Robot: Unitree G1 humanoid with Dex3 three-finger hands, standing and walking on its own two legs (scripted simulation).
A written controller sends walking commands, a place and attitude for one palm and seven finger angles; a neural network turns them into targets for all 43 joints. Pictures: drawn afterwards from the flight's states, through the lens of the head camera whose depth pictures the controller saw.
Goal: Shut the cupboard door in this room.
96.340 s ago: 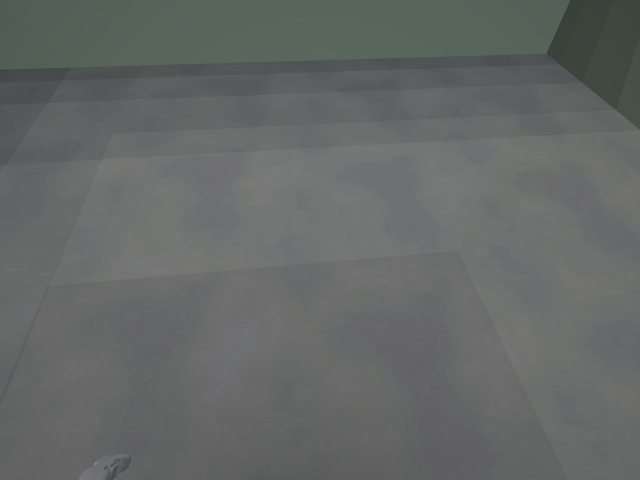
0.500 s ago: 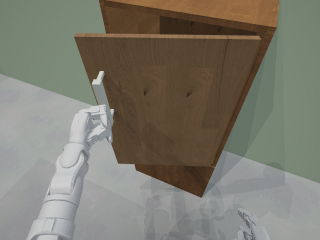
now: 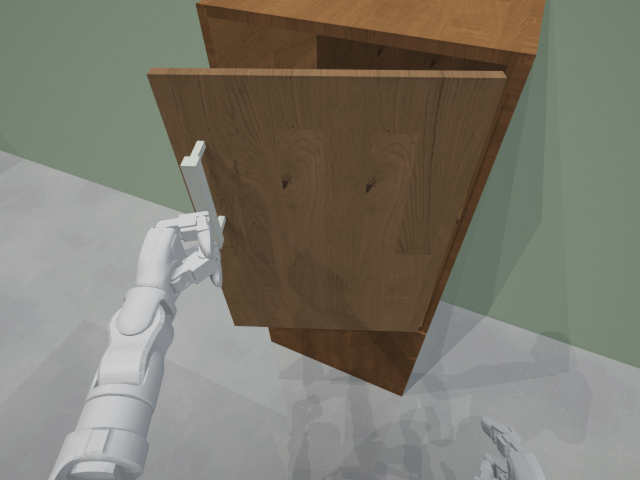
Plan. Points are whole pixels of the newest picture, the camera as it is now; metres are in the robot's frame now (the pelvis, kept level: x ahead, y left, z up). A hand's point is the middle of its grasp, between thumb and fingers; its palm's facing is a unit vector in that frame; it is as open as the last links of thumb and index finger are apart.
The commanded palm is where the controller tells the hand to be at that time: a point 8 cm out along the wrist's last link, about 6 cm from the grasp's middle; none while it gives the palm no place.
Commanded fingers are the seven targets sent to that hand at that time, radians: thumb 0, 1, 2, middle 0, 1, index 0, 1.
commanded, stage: push the door shut along its arc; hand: left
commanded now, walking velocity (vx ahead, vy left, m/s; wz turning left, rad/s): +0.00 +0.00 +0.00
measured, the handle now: (208, 197) +0.47 +0.19 +0.10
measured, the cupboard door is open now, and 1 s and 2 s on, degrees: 22 8 0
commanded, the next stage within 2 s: pull the fist back off the door in 1.80 s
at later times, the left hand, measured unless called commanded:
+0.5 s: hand (218, 217) +0.42 +0.16 +0.11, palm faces -0.14 -0.99 -0.01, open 3.1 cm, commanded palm +0.41 +0.21 +0.11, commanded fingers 0.00 0.90 0.90 -1.30 -1.50 -1.30 -1.50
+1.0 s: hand (245, 191) +0.48 +0.13 +0.11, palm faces -0.26 -0.97 -0.02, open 3.1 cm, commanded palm +0.48 +0.17 +0.11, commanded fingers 0.00 0.90 0.90 -1.30 -1.50 -1.30 -1.50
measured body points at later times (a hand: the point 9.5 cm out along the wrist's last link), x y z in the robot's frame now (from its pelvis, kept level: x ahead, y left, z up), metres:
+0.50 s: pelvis +0.00 +0.00 -0.01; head +0.04 +0.00 +0.44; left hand +0.42 +0.21 +0.12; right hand +0.09 -0.26 -0.12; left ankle +0.03 +0.11 -0.72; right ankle +0.00 -0.09 -0.72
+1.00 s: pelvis -0.01 +0.02 -0.02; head +0.07 +0.03 +0.42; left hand +0.49 +0.19 +0.11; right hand +0.03 -0.25 -0.14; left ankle +0.03 +0.11 -0.72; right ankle +0.00 -0.09 -0.72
